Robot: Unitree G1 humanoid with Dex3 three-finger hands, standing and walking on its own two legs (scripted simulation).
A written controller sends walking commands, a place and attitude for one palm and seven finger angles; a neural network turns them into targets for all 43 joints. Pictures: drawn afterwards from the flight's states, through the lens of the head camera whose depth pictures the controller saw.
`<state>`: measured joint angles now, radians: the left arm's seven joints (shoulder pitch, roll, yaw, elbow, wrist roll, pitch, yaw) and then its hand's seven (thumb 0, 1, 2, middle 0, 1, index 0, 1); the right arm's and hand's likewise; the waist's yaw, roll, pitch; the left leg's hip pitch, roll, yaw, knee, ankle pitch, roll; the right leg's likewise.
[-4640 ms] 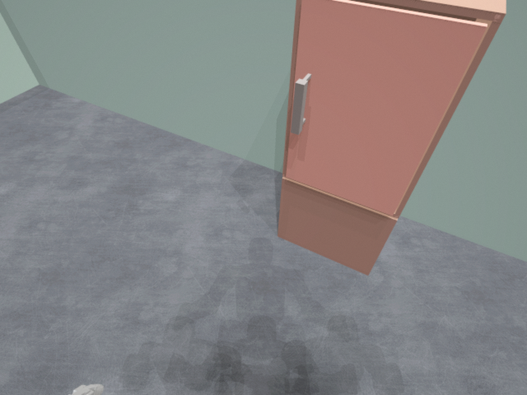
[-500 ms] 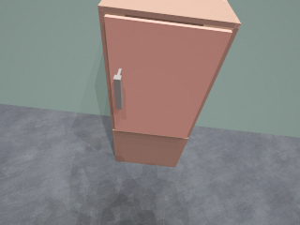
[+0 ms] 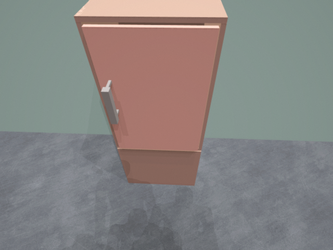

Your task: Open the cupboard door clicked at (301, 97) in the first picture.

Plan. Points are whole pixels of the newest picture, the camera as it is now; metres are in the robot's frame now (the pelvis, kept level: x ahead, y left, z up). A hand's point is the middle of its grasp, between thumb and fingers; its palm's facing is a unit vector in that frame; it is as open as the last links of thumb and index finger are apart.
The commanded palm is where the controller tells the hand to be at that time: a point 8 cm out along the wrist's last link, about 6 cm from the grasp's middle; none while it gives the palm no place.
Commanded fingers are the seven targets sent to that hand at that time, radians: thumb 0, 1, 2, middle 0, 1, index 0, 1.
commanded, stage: come to a stop and stand still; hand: left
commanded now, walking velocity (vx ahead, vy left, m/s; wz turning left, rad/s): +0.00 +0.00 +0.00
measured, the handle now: (112, 102) +0.61 +0.23 -0.02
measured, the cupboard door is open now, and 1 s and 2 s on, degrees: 0 0 0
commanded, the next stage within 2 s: look again from close up in 1.00 s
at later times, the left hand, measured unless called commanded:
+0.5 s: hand out of the picture +0.00 +0.16 -0.18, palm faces +0.05 -0.99 -0.16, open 7.4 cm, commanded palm none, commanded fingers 0.00 0.90 0.90 -0.20 -0.30 -0.20 -0.30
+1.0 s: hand out of the picture +0.02 +0.20 -0.18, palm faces +0.02 -0.98 -0.19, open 7.4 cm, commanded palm none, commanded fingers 0.00 0.90 0.90 -0.20 -0.30 -0.20 -0.30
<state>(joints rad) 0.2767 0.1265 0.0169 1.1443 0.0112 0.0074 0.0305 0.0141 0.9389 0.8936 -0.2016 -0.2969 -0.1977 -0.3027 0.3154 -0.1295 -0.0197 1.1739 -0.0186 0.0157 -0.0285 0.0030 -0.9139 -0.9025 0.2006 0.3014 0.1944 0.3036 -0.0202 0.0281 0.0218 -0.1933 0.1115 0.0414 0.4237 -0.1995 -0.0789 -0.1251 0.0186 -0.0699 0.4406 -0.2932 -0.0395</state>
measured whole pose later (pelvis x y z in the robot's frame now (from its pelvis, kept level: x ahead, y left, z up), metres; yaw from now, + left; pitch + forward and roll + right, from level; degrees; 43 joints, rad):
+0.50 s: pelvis +0.02 +0.01 +0.00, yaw +0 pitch -1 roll +0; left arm 0.30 0.11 0.02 1.15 0.02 0.00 0.04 0.00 0.91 0.89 -0.20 -0.30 -0.20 -0.30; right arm 0.25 -0.14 -0.02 1.16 -0.01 0.00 -0.05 0.01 -0.93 -0.90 0.20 0.30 0.20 0.30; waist 0.01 -0.01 0.03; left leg -0.17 0.10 0.06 0.43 -0.24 -0.07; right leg -0.10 0.00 -0.06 0.43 -0.32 -0.02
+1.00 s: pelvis +0.02 +0.03 +0.00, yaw -1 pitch -1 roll +0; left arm 0.27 0.15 0.01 1.13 0.02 0.00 0.03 0.00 0.91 0.89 -0.20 -0.30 -0.20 -0.30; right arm 0.26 -0.14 -0.01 1.16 -0.01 -0.01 -0.03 0.01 -0.92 -0.90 0.20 0.30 0.20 0.30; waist 0.00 -0.01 0.04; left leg -0.15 0.06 0.08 0.40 -0.23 -0.04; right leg -0.09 -0.03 -0.03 0.40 -0.30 0.01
